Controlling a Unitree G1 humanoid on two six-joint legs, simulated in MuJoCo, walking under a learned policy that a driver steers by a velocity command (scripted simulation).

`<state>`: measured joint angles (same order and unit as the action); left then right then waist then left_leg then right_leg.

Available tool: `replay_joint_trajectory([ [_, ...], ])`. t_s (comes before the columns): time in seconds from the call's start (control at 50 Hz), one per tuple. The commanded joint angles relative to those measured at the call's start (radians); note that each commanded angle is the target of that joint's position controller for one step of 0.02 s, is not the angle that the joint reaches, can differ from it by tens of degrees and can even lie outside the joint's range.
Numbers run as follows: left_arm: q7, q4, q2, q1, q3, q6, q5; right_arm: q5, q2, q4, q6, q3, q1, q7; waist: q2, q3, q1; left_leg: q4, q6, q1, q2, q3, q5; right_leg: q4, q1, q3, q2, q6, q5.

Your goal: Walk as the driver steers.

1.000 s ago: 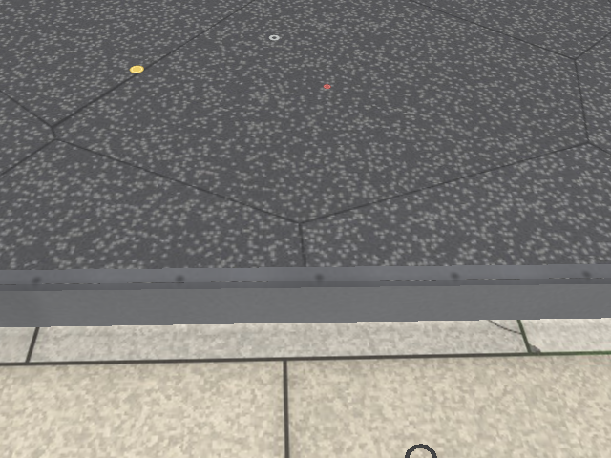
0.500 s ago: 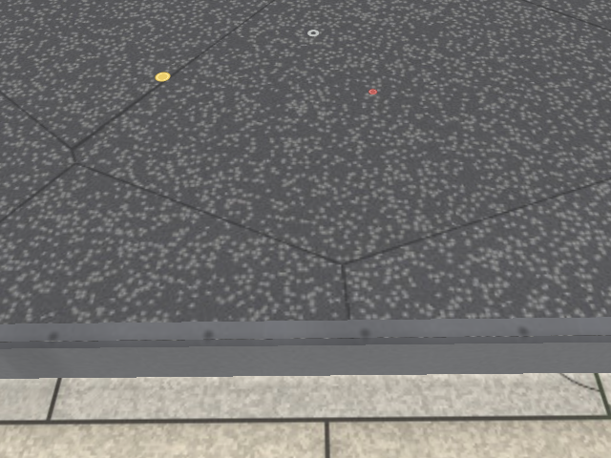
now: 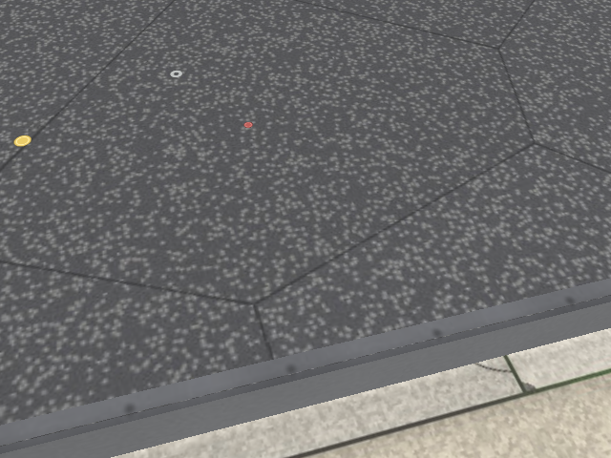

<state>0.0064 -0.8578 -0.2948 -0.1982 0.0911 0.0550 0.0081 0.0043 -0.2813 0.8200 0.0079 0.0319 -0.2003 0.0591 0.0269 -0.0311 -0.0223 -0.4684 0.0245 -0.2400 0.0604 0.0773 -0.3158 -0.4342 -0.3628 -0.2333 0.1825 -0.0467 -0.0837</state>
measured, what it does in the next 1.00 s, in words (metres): walks ahead: right foot, then left foot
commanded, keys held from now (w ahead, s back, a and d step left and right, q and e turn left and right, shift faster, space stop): e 0.06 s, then no key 0.38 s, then q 0.16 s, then w+q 0.40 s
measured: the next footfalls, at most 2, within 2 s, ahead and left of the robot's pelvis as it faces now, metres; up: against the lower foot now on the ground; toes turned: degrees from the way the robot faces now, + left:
right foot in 0.40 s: +0.00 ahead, -0.10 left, +0.00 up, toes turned -5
left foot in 0.88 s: +0.10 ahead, +0.13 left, +0.00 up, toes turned +6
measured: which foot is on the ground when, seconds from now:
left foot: down 0.00-0.60, up 0.62-0.86, down 0.88-1.00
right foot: down 0.00-0.00, up 0.02-0.38, down 0.40-0.88, up 0.90-1.00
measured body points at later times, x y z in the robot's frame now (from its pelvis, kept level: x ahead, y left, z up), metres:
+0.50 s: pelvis +0.00 +0.00 +0.01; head +0.02 -0.02 +0.46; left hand +0.15 +0.23 -0.12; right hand +0.01 -0.27 -0.14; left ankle +0.01 +0.12 -0.73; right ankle -0.04 -0.10 -0.74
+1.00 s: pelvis +0.08 +0.07 +0.00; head +0.10 +0.10 +0.45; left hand +0.14 +0.35 -0.14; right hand +0.15 -0.21 -0.11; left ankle +0.06 +0.13 -0.74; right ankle +0.04 -0.08 -0.67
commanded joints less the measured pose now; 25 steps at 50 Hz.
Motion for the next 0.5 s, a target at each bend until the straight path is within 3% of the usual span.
replay_joint_trajectory([
  [0.02, -0.009, 0.073, -0.072, -0.008, 0.019, -0.02, -0.019, 0.023, -0.254, -0.085, -0.01, 0.057, 0.013, 0.02, -0.262, 0.031, 0.011, 0.362, 0.161, 0.113, -0.426, 0.467, -0.18, -0.308, -0.223, 0.095, 0.044, 0.051, -0.438],
  [0.04, -0.008, 0.065, -0.154, 0.02, 0.034, -0.025, 0.025, 0.033, -0.213, -0.08, -0.008, 0.052, 0.033, 0.012, -0.139, -0.003, 0.004, 0.322, 0.207, -0.011, -0.441, 0.391, -0.043, -0.495, -0.183, 0.104, -0.064, 0.065, -0.403],
  [0.06, 0.0, 0.051, -0.145, -0.005, 0.037, -0.025, 0.027, 0.026, -0.145, -0.089, -0.013, 0.033, 0.065, 0.006, -0.1, 0.003, -0.025, 0.28, 0.188, -0.039, -0.373, 0.291, 0.089, -0.579, -0.137, 0.104, -0.069, 0.061, -0.355],
  [0.08, 0.007, 0.034, -0.123, -0.038, 0.032, -0.02, 0.028, 0.021, -0.113, -0.089, -0.016, 0.025, 0.079, 0.0, -0.097, 0.004, -0.038, 0.246, 0.161, -0.025, -0.307, 0.194, 0.19, -0.65, -0.131, 0.107, -0.069, 0.064, -0.314],
  [0.12, 0.018, 0.017, -0.105, -0.068, 0.024, -0.006, 0.026, 0.017, -0.108, -0.091, -0.02, 0.022, 0.056, -0.006, -0.152, 0.018, -0.024, 0.195, 0.154, 0.057, -0.254, 0.103, 0.367, -0.723, -0.171, 0.131, -0.067, 0.078, -0.308],
  [0.2, 0.018, 0.041, -0.073, 0.026, 0.001, 0.0, 0.014, 0.016, -0.125, -0.034, -0.024, 0.03, -0.088, -0.017, -0.168, 0.036, 0.054, 0.126, 0.185, 0.246, -0.276, 0.089, 0.627, -0.572, -0.213, 0.135, -0.081, 0.102, -0.343],
  [0.34, -0.009, 0.018, -0.049, 0.042, -0.031, 0.0, -0.013, 0.02, -0.151, 0.012, -0.016, 0.037, -0.077, -0.037, -0.233, 0.066, 0.052, 0.061, 0.173, 0.192, -0.277, 0.064, 0.739, -0.145, 0.086, 0.242, -0.111, 0.06, -0.339],
  [0.38, -0.02, -0.013, -0.04, -0.009, -0.039, -0.014, -0.006, 0.01, -0.142, 0.032, -0.008, 0.036, -0.068, -0.038, -0.181, 0.061, 0.007, 0.018, 0.109, 0.121, -0.257, 0.047, 0.67, 0.165, 0.254, 0.233, -0.14, 0.033, -0.059],
  [0.4, -0.029, -0.019, -0.082, -0.016, -0.034, -0.028, 0.011, 0.006, -0.112, 0.032, -0.015, 0.027, -0.088, -0.039, -0.112, 0.097, 0.018, -0.006, 0.056, 0.029, -0.238, 0.033, 0.529, 0.205, 0.398, 0.125, -0.233, 0.014, 0.031],
  [0.42, -0.036, -0.017, -0.153, -0.035, -0.028, -0.038, 0.026, 0.01, -0.054, 0.003, -0.022, 0.012, -0.113, -0.044, 0.087, 0.136, 0.044, -0.109, 0.012, -0.11, -0.16, -0.041, 0.14, 0.153, 0.525, -0.097, -0.455, -0.032, 0.363],
  [0.44, -0.038, -0.034, -0.123, 0.016, -0.043, -0.043, 0.003, -0.003, -0.024, 0.025, -0.006, 0.001, -0.088, -0.03, 0.165, 0.093, 0.029, -0.056, 0.002, -0.042, -0.107, -0.072, -0.148, 0.123, 0.335, -0.079, -0.508, -0.152, 0.459],
  [0.46, -0.036, -0.03, -0.054, 0.061, -0.063, -0.051, 0.005, 0.001, -0.046, 0.05, 0.006, 0.003, -0.087, -0.027, 0.114, 0.053, 0.043, -0.062, -0.001, -0.011, -0.115, -0.053, -0.14, 0.139, 0.306, -0.041, -0.466, -0.15, 0.366],
  [0.48, -0.038, -0.034, -0.038, 0.097, -0.073, -0.057, 0.006, 0.001, -0.043, 0.064, 0.008, 0.003, -0.072, -0.031, 0.106, 0.032, 0.052, -0.008, 0.0, 0.016, -0.104, -0.052, -0.058, 0.141, 0.28, 0.015, -0.415, -0.112, 0.285],
  [0.5, -0.043, -0.043, -0.053, 0.11, -0.072, -0.055, 0.012, 0.0, -0.047, 0.074, 0.007, 0.004, -0.065, -0.035, 0.105, 0.013, 0.06, 0.037, -0.006, 0.048, -0.097, -0.056, 0.055, 0.133, 0.263, 0.065, -0.367, -0.076, 0.26],
])
Velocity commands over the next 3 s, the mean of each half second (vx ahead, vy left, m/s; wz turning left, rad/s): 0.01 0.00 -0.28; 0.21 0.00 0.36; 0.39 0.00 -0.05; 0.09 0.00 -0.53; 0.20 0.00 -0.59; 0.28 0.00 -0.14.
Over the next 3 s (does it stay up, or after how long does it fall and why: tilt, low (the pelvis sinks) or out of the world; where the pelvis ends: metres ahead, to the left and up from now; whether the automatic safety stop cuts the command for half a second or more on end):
stays up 0.59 -0.15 0.00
